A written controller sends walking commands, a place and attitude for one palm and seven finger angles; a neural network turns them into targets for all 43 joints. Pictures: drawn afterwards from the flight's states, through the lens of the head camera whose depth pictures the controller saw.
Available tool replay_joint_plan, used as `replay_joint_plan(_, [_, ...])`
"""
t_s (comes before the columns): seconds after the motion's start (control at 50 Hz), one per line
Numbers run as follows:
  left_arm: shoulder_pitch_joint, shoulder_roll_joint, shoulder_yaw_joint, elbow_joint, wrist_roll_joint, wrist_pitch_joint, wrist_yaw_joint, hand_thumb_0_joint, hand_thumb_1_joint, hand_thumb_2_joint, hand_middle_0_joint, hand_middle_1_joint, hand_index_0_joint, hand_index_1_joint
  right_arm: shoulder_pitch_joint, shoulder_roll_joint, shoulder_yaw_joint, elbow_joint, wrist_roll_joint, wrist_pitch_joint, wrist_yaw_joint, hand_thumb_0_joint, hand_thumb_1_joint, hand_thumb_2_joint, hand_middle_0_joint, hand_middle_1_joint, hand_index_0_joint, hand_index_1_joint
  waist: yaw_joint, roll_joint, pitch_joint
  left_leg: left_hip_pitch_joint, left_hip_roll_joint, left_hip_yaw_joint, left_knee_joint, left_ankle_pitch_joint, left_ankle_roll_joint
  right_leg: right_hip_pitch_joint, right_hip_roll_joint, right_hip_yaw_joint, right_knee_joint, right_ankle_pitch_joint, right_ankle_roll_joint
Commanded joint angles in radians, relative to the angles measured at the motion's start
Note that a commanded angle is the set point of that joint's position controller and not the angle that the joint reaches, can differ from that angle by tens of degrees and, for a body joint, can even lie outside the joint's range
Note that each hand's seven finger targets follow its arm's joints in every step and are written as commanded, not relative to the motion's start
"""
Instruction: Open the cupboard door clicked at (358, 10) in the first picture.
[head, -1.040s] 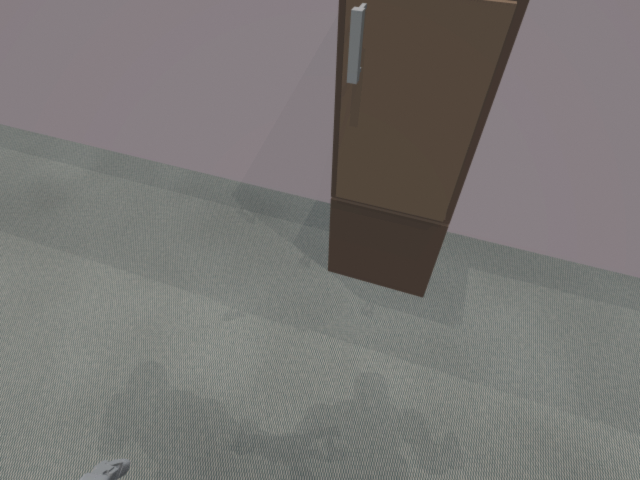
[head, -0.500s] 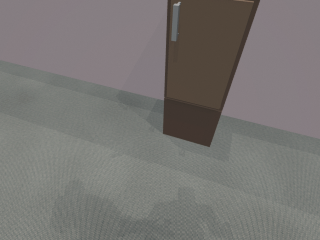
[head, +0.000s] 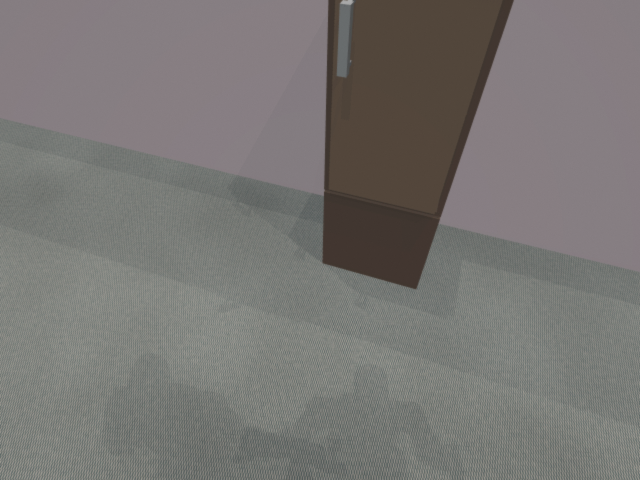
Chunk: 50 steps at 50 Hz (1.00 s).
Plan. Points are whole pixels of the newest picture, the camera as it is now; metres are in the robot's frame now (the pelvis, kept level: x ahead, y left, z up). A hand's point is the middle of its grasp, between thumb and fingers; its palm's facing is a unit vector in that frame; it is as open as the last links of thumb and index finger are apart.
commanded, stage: look at it before walking up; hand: left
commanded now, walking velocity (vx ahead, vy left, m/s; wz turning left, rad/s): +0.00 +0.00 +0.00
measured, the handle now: (347, 37) +0.99 -0.01 +0.14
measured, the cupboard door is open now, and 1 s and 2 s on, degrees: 0 0 0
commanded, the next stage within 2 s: turn to face it in 0.40 s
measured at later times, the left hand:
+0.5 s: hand out of the picture +0.09 +0.25 -0.15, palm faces -0.02 -0.94 -0.34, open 7.4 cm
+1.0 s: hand out of the picture +0.06 +0.18 -0.18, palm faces -0.13 -0.97 -0.22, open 7.3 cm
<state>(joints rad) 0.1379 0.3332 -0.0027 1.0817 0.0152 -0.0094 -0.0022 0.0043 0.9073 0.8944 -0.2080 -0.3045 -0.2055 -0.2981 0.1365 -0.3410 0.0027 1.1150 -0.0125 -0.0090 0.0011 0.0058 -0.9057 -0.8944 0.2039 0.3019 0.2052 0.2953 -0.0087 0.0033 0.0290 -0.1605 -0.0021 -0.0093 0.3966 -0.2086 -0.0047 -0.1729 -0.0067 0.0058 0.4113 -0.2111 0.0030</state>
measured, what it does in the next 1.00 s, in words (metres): stands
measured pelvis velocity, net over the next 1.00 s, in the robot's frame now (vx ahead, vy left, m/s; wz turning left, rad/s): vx -0.02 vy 0.00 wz -0.12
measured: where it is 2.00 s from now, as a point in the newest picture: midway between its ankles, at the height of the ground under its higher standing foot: outside the picture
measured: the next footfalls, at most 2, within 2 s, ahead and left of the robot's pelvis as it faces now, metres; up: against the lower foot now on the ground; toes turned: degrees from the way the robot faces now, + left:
right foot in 1.46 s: -0.07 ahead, -0.10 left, +0.00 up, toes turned -21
left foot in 1.90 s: +0.24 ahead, +0.11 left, +0.00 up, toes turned -7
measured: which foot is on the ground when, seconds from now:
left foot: down 0.00-1.00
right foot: down 0.00-1.00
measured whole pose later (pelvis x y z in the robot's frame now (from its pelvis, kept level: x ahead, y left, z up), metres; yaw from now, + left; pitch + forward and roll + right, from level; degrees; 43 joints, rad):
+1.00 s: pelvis -0.02 +0.00 -0.02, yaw -7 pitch -1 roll +0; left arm 0.21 0.20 0.02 0.97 0.03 0.05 0.00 0.00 0.91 0.89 -0.21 -0.30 -0.21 -0.30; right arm 0.20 -0.23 -0.04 1.02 -0.01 0.04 -0.02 0.01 -0.91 -0.89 0.20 0.30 0.20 0.30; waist -0.01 0.01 0.07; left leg -0.30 0.04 0.06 0.68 -0.40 -0.02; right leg -0.33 0.06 0.11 0.59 -0.25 -0.01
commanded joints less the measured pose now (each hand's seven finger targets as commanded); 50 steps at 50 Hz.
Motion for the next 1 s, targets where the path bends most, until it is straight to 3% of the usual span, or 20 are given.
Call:
replay_joint_plan(0.0, [-0.044,0.213,0.039,-0.066,-0.004,-0.02,0.013,0.0,0.9,0.9,-0.2,-0.3,-0.2,-0.3,-0.059,-0.202,-0.039,-0.065,0.003,-0.025,-0.011,0.0,-0.9,-0.9,0.2,0.3,0.2,0.3,0.01,-0.007,-0.044,-0.002,0.112,-0.097,-0.076,0.098,0.03,0.012,-0.113,0.109,-0.082,0.084,-0.035])
replay_joint_plan(0.34, [-0.047,0.216,0.04,-0.068,-0.004,-0.021,0.015,0.0,0.9,0.9,-0.2,-0.3,-0.2,-0.3,-0.077,-0.209,-0.039,-0.073,0.006,-0.027,-0.016,0.0,-0.9,-0.9,0.2,0.3,0.2,0.3,0.011,-0.006,-0.084,0.053,0.121,-0.091,-0.071,0.223,0.03,0.063,-0.115,0.09,-0.068,0.225,-0.034])
replay_joint_plan(0.52, [-0.052,0.219,0.042,-0.069,-0.004,-0.017,0.013,0.0,0.9,0.9,-0.2,-0.3,-0.2,-0.3,-0.083,-0.212,-0.041,-0.074,0.005,-0.025,-0.019,0.0,-0.9,-0.9,0.2,0.3,0.2,0.3,0.01,-0.006,-0.057,0.067,0.124,-0.077,-0.078,0.193,0.026,0.041,-0.111,0.104,-0.083,0.218,-0.035])
replay_joint_plan(0.62, [0.018,0.106,0.031,-0.078,-0.004,0.022,0.019,0.0,0.9,0.9,-0.2,-0.3,-0.2,-0.3,-0.004,-0.091,-0.028,-0.08,0.002,-0.002,-0.029,0.0,-0.9,-0.9,0.2,0.3,0.2,0.3,0.006,-0.006,-0.057,0.067,0.135,-0.02,-0.013,0.208,0.007,-0.013,-0.099,0.118,-0.006,0.287,-0.022])
replay_joint_plan(0.78, [0.056,0.093,0.053,-0.149,0.004,0.043,0.009,0.0,0.9,0.9,-0.2,-0.3,-0.2,-0.3,0.008,-0.094,-0.062,-0.151,0.001,0.017,-0.034,0.0,-0.9,-0.9,0.2,0.3,0.2,0.3,0.01,0.019,-0.032,-0.004,0.174,-0.018,0.032,0.047,0.032,-0.132,-0.05,0.148,0.108,0.194,-0.026])
replay_joint_plan(0.84, [0.072,0.088,0.061,-0.166,0.009,0.042,0.007,0.0,0.9,0.9,-0.2,-0.3,-0.2,-0.3,0.011,-0.076,-0.07,-0.172,0.002,0.019,-0.032,0.0,-0.9,-0.9,0.2,0.3,0.2,0.3,0.012,-0.019,-0.043,-0.047,0.155,0.005,0.083,-0.041,0.026,-0.143,-0.062,0.196,0.097,0.155,-0.038])
replay_joint_plan(0.88, [0.081,0.101,0.068,-0.177,0.011,0.042,0.009,0.0,0.9,0.9,-0.2,-0.3,-0.2,-0.3,0.019,-0.044,-0.072,-0.181,0.003,0.024,-0.031,0.0,-0.9,-0.9,0.2,0.3,0.2,0.3,0.011,-0.085,-0.032,-0.087,0.104,0.05,0.169,-0.144,0.008,-0.17,-0.111,0.299,0.02,0.076,-0.068])
replay_joint_plan(0.92, [0.092,0.129,0.079,-0.181,0.011,0.042,0.015,0.0,0.9,0.9,-0.2,-0.3,-0.2,-0.3,0.045,-0.002,-0.068,-0.179,0.006,0.027,-0.029,0.0,-0.9,-0.9,0.2,0.3,0.2,0.3,0.013,-0.193,-0.029,-0.142,0.036,0.076,0.297,-0.215,-0.014,-0.161,-0.199,0.443,-0.094,0.012,-0.128])
replay_joint_plan(0.94, [0.101,0.126,0.084,-0.182,0.011,0.043,0.02,0.0,0.9,0.9,-0.2,-0.3,-0.2,-0.3,0.043,0.005,-0.069,-0.181,0.006,0.027,-0.029,0.0,-0.9,-0.9,0.2,0.3,0.2,0.3,0.025,-0.214,-0.029,-0.172,0.03,0.06,0.362,-0.253,-0.016,-0.138,-0.22,0.471,-0.121,0.037,-0.16])
replay_joint_plan(0.98, [0.084,0.102,0.091,-0.19,0.012,0.042,0.026,0.0,0.9,0.9,-0.2,-0.3,-0.2,-0.3,0.066,0.015,-0.07,-0.173,0.008,0.019,-0.031,0.0,-0.9,-0.9,0.2,0.3,0.2,0.3,0.018,-0.191,-0.049,-0.187,0.042,0.024,0.381,-0.26,-0.01,-0.106,-0.211,0.45,-0.091,0.127,-0.179])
